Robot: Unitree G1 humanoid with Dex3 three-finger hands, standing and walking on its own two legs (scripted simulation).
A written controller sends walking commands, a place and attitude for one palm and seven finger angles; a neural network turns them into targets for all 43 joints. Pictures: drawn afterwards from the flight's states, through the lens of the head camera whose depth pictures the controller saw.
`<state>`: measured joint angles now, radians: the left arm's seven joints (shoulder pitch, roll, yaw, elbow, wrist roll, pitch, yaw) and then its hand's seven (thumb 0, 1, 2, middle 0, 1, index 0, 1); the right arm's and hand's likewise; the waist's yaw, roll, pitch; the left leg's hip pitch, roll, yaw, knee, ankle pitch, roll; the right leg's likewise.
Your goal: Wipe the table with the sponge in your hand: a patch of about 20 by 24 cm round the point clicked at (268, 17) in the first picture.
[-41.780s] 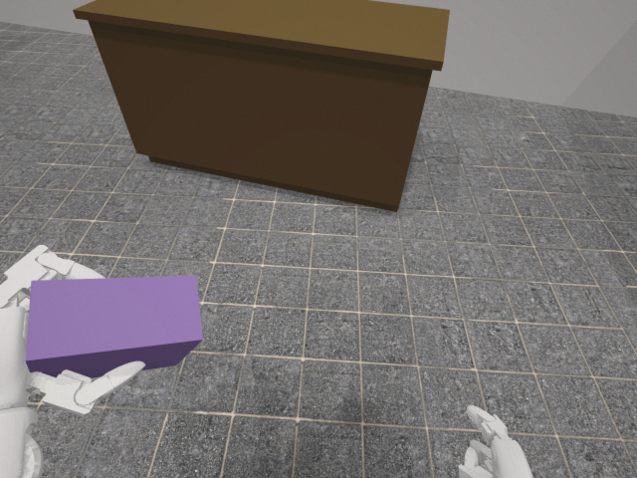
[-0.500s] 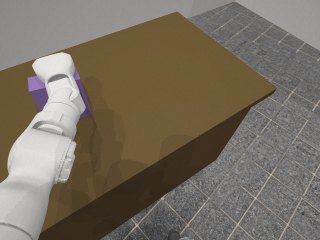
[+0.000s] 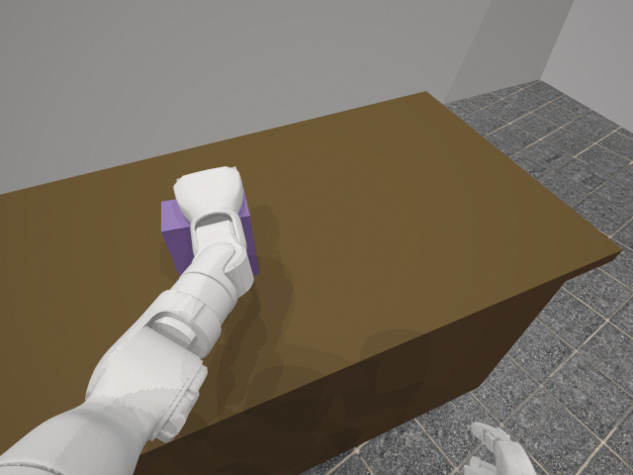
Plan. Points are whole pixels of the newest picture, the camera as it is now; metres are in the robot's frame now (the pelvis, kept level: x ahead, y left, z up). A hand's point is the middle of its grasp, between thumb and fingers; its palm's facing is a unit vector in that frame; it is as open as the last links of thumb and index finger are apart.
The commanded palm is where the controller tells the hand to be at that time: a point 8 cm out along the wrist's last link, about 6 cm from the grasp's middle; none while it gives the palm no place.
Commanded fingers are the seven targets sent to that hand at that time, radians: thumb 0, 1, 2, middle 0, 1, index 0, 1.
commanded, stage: wipe back along the third lane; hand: left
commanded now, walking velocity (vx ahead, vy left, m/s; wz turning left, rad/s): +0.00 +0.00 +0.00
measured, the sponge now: (216, 249) +0.43 +0.18 +0.03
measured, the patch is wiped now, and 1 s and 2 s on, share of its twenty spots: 1.00 1.00 1.00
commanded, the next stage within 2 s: slide back across to the middle lane in 1.38 s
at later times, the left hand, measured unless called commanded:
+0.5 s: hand (232, 239) +0.40 +0.14 +0.08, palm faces +0.00 -0.04 -1.00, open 10.3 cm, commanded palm +0.36 +0.13 +0.12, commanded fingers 0.00 0.10 1.30 -1.20 -1.60 -1.20 -1.60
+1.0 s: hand (241, 268) +0.35 +0.12 +0.08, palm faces +0.04 -0.05 -1.00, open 10.3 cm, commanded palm +0.30 +0.10 +0.12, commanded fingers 0.00 0.10 1.30 -1.20 -1.60 -1.20 -1.60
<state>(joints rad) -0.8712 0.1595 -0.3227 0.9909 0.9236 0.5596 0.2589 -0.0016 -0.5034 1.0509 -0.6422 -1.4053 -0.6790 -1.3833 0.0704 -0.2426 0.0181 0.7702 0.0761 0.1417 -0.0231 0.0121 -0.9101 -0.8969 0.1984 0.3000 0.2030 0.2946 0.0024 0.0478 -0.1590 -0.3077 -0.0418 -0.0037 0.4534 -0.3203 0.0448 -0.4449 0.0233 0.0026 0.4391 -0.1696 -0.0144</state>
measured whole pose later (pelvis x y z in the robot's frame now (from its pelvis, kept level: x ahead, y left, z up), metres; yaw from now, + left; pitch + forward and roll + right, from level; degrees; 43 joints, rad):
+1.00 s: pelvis -0.01 -0.02 +0.00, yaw +0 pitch +3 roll +0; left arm -0.55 0.11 -0.48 0.57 0.95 0.71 0.19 0.00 -0.50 1.05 -0.64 -1.40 -0.67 -1.38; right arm 0.00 -0.24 0.04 0.70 0.10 0.23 0.02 0.01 -0.91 -0.90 0.20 0.30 0.20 0.29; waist 0.06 0.07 -0.13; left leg -0.17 -0.03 0.00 0.44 -0.31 0.03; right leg -0.32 0.03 0.00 0.46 -0.18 -0.04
